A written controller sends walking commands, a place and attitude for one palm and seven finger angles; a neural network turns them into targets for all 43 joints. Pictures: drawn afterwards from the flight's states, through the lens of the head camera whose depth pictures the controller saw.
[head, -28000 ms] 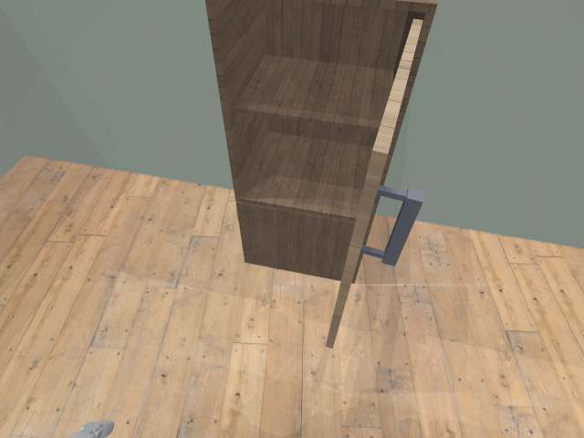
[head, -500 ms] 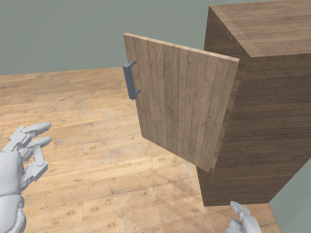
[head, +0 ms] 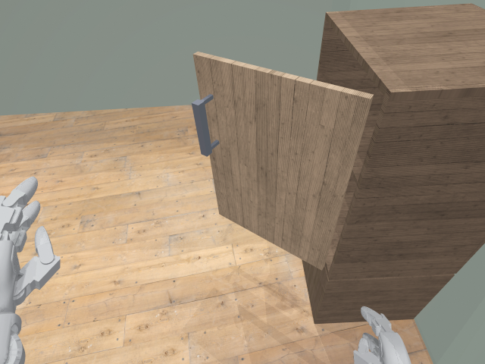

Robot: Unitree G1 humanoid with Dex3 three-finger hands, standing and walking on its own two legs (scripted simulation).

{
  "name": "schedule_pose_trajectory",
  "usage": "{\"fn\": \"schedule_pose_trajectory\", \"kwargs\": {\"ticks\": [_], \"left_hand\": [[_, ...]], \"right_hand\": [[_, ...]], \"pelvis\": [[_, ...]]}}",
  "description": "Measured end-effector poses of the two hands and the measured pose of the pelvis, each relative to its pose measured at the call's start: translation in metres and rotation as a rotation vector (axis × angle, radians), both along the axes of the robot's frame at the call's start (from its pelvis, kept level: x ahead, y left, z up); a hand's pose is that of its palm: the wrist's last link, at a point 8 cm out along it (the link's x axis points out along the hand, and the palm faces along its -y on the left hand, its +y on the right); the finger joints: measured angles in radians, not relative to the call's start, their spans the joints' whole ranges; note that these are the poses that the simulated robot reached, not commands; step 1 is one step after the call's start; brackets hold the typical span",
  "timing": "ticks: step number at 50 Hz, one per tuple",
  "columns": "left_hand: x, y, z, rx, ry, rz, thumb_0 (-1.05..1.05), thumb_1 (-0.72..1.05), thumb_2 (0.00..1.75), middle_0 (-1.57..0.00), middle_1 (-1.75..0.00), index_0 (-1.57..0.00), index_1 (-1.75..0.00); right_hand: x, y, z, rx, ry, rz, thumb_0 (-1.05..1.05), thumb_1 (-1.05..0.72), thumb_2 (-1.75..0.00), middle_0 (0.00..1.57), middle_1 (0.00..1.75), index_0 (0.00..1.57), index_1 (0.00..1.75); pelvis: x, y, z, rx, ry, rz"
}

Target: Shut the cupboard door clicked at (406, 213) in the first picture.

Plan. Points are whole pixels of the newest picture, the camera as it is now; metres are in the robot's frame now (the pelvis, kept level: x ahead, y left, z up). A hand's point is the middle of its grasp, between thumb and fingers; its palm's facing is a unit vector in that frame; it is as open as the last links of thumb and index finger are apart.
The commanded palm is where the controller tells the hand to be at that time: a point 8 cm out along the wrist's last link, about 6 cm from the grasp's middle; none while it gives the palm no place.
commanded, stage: step back with the hand held close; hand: left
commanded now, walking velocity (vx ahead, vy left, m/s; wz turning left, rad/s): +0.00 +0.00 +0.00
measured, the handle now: (207, 125) +0.66 +0.17 +0.05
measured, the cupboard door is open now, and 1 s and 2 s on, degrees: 53 53 53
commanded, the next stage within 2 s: stop stepping back and stand still in 1.82 s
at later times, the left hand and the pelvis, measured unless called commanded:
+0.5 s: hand (26, 282) +0.16 +0.29 +0.15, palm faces +0.37 -0.78 -0.51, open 7.4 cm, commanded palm +0.10 +0.32 +0.17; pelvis -0.04 +0.02 -0.01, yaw +0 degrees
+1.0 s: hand out of the picture +0.09 +0.29 +0.16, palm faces +0.46 -0.76 -0.45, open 7.4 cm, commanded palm +0.02 +0.32 +0.17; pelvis -0.11 +0.02 -0.02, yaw +1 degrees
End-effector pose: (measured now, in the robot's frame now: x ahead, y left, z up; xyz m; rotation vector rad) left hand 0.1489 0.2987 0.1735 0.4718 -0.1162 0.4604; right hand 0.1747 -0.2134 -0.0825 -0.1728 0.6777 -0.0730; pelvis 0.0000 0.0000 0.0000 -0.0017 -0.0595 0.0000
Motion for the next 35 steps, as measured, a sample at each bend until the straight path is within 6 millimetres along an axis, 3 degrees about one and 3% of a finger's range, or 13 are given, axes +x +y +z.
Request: {"fn": "schedule_pose_trajectory", "kwargs": {"ticks": [12,19,28,35], "left_hand": [[0.000,0.009,-0.001,0.070,0.044,-0.033,0.02,0.89,0.90,-0.21,-0.30,-0.21,-0.30],[-0.007,0.019,-0.002,0.101,0.073,-0.069,0.02,0.89,0.90,-0.22,-0.30,-0.21,-0.30],[-0.037,0.029,-0.002,0.111,0.013,-0.087,0.02,0.89,0.90,-0.22,-0.30,-0.21,-0.30],[-0.069,0.034,-0.007,0.122,-0.052,-0.057,0.02,0.89,0.90,-0.22,-0.30,-0.21,-0.30]], "right_hand": [[-0.017,-0.013,-0.011,-0.032,0.098,-0.067,0.01,-0.91,-0.90,0.21,0.30,0.20,0.30],[-0.033,-0.015,-0.006,-0.065,0.119,-0.120,0.02,-0.91,-0.90,0.20,0.30,0.20,0.30],[-0.060,-0.003,0.004,-0.080,0.077,-0.112,0.01,-0.91,-0.90,0.20,0.30,0.20,0.30],[-0.086,0.003,0.000,-0.093,0.062,-0.079,0.01,-0.91,-0.90,0.21,0.30,0.20,0.30]], "pelvis": [[-0.007,0.009,-0.003,-0.014,0.075,0.010],[-0.021,0.020,-0.004,-0.007,0.088,-0.003],[-0.052,0.026,-0.008,-0.013,0.082,-0.004],[-0.075,0.025,-0.015,-0.027,0.072,0.010]]}}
